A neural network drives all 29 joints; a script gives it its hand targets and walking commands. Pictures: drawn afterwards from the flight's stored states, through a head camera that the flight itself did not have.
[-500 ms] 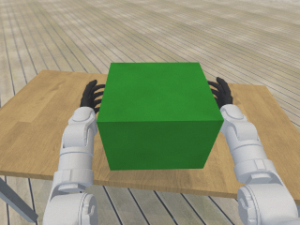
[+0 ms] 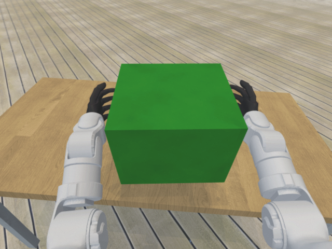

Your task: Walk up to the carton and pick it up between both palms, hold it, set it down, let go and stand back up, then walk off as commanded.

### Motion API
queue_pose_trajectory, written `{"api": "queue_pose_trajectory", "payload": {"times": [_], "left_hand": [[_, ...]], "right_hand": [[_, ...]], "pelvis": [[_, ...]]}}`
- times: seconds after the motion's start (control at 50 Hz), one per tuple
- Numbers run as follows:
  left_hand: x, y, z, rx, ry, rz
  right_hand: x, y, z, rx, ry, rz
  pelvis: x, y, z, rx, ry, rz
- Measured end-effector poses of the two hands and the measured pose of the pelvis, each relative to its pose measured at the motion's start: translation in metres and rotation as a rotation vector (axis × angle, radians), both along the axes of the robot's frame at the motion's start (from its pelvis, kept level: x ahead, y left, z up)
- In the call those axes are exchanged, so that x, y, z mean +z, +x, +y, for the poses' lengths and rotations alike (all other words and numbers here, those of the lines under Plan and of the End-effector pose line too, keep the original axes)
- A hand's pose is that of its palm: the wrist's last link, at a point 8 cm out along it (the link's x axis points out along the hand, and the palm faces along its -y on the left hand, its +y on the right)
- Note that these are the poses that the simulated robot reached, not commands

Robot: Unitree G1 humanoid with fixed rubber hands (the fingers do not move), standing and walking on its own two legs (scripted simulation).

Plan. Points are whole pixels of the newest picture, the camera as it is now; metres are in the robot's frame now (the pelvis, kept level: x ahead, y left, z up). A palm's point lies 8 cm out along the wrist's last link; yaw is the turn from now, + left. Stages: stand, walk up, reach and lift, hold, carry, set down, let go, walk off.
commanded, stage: reach and lift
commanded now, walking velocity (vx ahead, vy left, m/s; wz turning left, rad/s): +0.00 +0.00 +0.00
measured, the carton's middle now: (172, 122) +0.40 +0.01 +0.13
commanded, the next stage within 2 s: hold in 0.02 s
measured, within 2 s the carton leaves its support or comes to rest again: neither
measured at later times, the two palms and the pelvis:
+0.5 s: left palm (93, 113) +0.36 +0.19 +0.19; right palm (249, 110) +0.37 -0.17 +0.20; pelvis +0.00 +0.00 +0.00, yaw +0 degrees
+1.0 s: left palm (92, 111) +0.35 +0.19 +0.20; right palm (252, 108) +0.37 -0.17 +0.21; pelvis -0.01 +0.00 +0.00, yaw +0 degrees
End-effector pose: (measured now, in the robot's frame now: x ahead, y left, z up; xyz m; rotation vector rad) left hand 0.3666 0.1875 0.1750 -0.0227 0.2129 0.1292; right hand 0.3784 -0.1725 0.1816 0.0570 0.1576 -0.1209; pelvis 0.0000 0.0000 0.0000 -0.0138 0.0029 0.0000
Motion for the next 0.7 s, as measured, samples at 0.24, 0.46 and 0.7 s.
{"api": "queue_pose_trajectory", "payload": {"times": [0.24, 0.46, 0.7], "left_hand": [[0.006, -0.003, 0.001, 0.001, -0.003, 0.006], [0.013, -0.007, 0.002, -0.001, 0.000, -0.001], [0.022, -0.013, 0.002, -0.003, 0.007, -0.014]], "right_hand": [[0.007, -0.002, 0.001, 0.002, 0.000, 0.006], [0.014, -0.006, 0.002, 0.002, -0.001, -0.002], [0.024, -0.012, 0.002, 0.002, -0.003, -0.016]], "pelvis": [[0.000, -0.002, 0.000, 0.000, 0.000, -0.012], [0.000, -0.003, 0.000, 0.000, 0.000, -0.023], [0.000, -0.005, 0.000, 0.001, 0.000, -0.037]]}}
